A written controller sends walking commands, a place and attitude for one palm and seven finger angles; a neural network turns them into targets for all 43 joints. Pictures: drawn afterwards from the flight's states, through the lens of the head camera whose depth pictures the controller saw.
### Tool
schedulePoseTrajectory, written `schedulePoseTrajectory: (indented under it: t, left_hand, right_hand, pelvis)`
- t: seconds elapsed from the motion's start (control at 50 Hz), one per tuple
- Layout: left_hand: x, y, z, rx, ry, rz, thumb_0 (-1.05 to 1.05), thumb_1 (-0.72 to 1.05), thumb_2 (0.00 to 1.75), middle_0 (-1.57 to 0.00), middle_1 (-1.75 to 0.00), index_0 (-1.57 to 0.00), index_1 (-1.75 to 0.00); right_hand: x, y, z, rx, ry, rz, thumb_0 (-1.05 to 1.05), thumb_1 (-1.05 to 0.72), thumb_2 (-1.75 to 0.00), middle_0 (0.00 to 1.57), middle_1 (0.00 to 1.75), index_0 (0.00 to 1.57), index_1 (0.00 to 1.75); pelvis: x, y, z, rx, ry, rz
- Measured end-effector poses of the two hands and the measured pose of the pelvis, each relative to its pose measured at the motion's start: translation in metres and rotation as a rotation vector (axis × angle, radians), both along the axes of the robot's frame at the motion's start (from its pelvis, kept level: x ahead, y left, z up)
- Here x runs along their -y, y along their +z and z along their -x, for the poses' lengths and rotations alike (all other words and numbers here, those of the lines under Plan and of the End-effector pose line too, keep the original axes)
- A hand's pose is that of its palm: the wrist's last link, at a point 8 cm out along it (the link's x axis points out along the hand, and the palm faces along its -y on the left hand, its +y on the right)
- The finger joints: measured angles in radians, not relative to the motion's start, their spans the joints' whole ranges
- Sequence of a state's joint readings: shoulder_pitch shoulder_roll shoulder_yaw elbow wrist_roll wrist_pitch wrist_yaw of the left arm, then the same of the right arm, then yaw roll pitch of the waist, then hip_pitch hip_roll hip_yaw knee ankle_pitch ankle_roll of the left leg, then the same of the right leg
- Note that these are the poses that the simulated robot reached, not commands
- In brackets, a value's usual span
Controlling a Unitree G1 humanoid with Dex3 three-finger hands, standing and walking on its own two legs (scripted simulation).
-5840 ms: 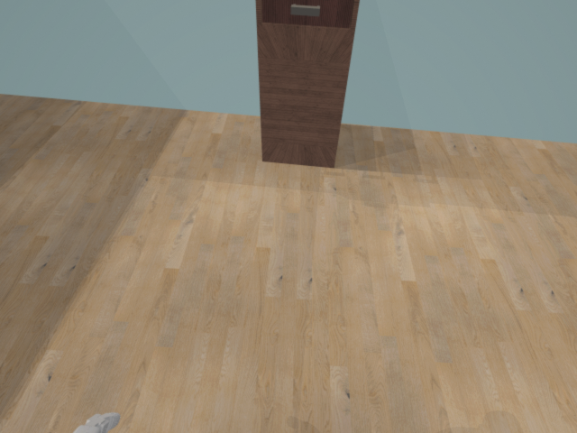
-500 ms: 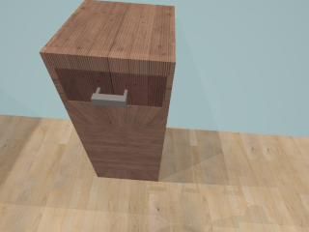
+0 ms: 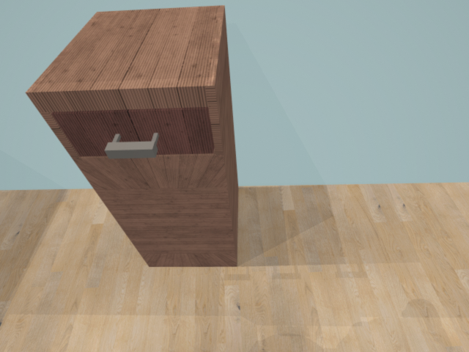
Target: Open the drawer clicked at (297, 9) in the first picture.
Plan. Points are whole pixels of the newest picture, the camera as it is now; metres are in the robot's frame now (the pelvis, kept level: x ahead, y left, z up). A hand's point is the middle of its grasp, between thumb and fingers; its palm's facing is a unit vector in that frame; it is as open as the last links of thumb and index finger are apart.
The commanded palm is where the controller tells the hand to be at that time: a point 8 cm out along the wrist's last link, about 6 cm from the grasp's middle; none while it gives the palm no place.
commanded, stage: come to a stop and stand still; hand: left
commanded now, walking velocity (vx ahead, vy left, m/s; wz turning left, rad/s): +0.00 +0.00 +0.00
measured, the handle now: (134, 143) +0.55 +0.27 +0.03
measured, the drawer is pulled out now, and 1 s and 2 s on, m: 0.00 0.00 0.00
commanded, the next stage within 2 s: look again from close up in 0.58 s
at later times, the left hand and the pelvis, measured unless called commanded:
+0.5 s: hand out of the picture -0.05 +0.16 -0.17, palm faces +0.06 -0.98 -0.18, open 7.3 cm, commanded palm none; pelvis -0.03 -0.01 +0.01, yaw +0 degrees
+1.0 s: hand out of the picture -0.01 +0.21 -0.17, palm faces +0.03 -0.98 -0.21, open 7.3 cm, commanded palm none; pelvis -0.01 +0.04 +0.00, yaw +0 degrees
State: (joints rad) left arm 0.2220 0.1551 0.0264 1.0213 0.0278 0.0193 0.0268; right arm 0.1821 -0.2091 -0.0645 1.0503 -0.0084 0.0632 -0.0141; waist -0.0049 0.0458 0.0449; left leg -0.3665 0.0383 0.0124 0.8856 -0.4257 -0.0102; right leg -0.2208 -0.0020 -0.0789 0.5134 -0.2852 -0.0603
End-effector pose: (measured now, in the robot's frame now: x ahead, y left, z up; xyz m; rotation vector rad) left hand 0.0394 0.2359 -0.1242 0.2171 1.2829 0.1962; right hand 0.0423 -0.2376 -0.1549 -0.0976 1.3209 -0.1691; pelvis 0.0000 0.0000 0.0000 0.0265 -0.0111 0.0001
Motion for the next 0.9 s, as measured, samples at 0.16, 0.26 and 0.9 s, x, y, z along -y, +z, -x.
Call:
schedulePoseTrajectory:
  t: [0.16, 0.26, 0.9]
  left_hand:
    - [0.020, -0.018, 0.015, 0.011, 0.035, 0.062, 0.01, 0.93, 0.90, -0.20, -0.29, -0.21, -0.30]
    - [0.021, -0.019, 0.036, -0.019, 0.060, 0.074, 0.00, 0.94, 0.90, -0.20, -0.29, -0.21, -0.30]
    - [-0.004, -0.021, 0.072, -0.105, 0.018, 0.089, 0.01, 0.91, 0.90, -0.20, -0.29, -0.20, -0.30]
  right_hand:
    - [0.002, 0.004, 0.039, -0.072, 0.030, 0.028, 0.00, -0.91, -0.90, 0.20, 0.30, 0.20, 0.30]
    - [-0.006, 0.012, 0.060, -0.095, 0.043, 0.021, 0.00, -0.91, -0.90, 0.20, 0.30, 0.20, 0.30]
    - [-0.069, 0.001, 0.091, -0.071, 0.008, -0.047, 0.00, -0.91, -0.90, 0.20, 0.30, 0.20, 0.30]
  pelvis:
    - [0.011, -0.003, 0.014, -0.012, 0.025, 0.038]
    - [0.015, 0.002, 0.021, 0.011, 0.013, 0.030]
    - [-0.029, -0.002, 0.018, -0.002, 0.002, 0.039]
